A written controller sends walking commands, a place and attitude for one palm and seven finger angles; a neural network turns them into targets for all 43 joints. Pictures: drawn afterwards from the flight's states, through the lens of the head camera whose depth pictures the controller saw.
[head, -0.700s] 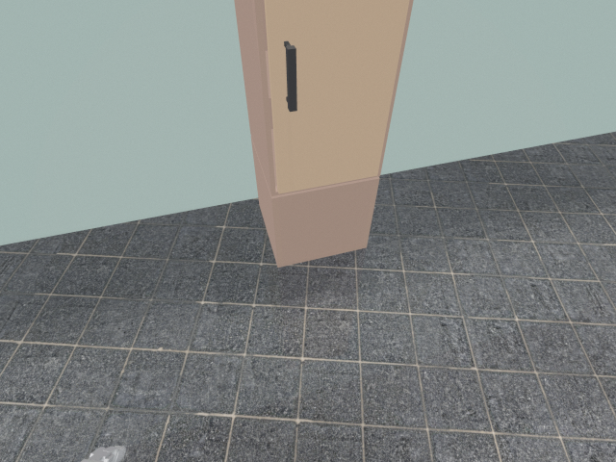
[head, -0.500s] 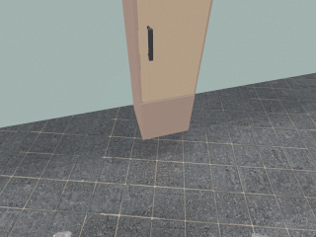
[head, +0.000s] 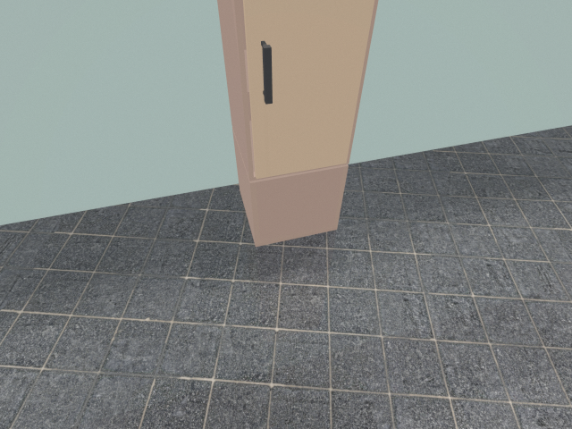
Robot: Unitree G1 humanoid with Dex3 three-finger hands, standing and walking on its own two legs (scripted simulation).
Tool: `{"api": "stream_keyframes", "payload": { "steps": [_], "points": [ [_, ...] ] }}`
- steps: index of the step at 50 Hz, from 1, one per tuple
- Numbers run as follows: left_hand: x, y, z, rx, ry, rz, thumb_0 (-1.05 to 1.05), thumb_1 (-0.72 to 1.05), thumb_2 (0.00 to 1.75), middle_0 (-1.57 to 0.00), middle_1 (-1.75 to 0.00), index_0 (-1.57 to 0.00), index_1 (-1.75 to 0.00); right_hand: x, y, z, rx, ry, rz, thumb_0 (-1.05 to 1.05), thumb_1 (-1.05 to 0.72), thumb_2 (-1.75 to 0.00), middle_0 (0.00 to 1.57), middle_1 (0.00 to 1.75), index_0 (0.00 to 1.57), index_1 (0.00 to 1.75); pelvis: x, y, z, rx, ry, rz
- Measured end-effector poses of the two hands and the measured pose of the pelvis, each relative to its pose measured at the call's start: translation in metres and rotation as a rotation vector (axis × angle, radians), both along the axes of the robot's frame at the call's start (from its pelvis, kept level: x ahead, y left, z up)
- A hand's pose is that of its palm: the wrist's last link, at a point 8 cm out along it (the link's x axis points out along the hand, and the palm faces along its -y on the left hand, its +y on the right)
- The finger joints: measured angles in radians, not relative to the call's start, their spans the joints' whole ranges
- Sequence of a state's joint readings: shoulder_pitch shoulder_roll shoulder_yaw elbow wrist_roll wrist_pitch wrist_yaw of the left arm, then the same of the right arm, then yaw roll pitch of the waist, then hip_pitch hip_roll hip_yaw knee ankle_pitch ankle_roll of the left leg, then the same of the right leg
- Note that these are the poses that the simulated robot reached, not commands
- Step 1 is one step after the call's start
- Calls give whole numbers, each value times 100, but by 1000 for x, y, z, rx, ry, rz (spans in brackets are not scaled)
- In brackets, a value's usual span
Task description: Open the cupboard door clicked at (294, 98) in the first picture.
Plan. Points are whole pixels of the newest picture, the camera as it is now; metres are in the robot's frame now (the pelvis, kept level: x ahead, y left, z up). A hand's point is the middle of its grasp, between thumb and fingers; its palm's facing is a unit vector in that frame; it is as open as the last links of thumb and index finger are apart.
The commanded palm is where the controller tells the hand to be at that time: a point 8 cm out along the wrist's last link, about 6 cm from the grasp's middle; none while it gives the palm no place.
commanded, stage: stand and wait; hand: left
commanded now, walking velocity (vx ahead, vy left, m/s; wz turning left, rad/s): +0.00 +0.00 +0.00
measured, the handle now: (266, 73) +0.98 +0.12 +0.05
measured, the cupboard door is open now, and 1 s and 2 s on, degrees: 0 0 0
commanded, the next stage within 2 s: look at it before walking up in 0.24 s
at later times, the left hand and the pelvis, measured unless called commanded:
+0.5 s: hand out of the picture +0.07 +0.25 -0.16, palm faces -0.03 -0.94 -0.33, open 7.4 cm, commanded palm none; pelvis +0.01 +0.00 +0.00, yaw +0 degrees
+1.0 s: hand out of the picture +0.09 +0.25 -0.15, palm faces -0.02 -0.94 -0.34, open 7.4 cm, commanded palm none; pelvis +0.02 +0.00 +0.00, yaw +0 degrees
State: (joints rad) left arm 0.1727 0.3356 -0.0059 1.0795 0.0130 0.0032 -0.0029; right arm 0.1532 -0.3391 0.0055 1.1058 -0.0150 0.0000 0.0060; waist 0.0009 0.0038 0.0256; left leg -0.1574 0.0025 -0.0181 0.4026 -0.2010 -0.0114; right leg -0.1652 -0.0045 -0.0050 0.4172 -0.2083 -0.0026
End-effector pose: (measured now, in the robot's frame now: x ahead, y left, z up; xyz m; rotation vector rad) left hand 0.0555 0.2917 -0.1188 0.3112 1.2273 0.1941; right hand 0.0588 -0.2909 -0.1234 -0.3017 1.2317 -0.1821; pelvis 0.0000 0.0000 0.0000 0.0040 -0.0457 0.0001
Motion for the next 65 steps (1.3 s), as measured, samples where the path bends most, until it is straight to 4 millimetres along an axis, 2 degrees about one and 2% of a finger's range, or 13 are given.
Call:
{"api": "stream_keyframes", "payload": {
  "steps": [7, 15, 40, 51, 57, 65],
  "points": [
    [1, -1, 0, -3, -4, -6, 0, 90, 90, -20, -30, -20, -30, -7, 1, -1, 4, 10, -5, 1, -90, -90, 20, 30, 21, 30, -2, 0, 0, 0, 4, -1],
    [6, -2, 0, -9, -6, -11, 0, 90, 90, -20, -30, -20, -30, -4, 3, 0, 6, 9, -5, 1, -90, -90, 20, 30, 21, 30, -1, 1, 1, 0, 10, -3],
    [28, 1, 4, 3, -24, -11, 0, 90, 90, -20, -30, -20, -30, 35, 2, 5, -2, -41, 17, 1, -90, -90, 20, 30, 21, 30, 15, 1, 2, 1, 15, -2],
    [30, 0, 5, 5, -25, -11, 0, 90, 90, -20, -30, -20, -30, 39, -1, 6, -5, -51, 17, 1, -90, -90, 20, 30, 21, 30, 16, -1, 3, 1, 11, -12],
    [24, -11, -5, -10, 17, -28, 0, 90, 90, -20, -29, -20, -30, 25, 7, -1, 9, -62, -40, 1, -90, -90, 20, 30, 20, 30, 10, -2, -3, 3, 17, -65],
    [17, -44, -26, -72, 70, -96, 0, 90, 90, -20, -29, -20, -30, -27, 22, -24, 72, -24, -154, 1, -90, -90, 20, 30, 21, 30, -5, -7, -16, 31, 20, -147]
  ]
}}
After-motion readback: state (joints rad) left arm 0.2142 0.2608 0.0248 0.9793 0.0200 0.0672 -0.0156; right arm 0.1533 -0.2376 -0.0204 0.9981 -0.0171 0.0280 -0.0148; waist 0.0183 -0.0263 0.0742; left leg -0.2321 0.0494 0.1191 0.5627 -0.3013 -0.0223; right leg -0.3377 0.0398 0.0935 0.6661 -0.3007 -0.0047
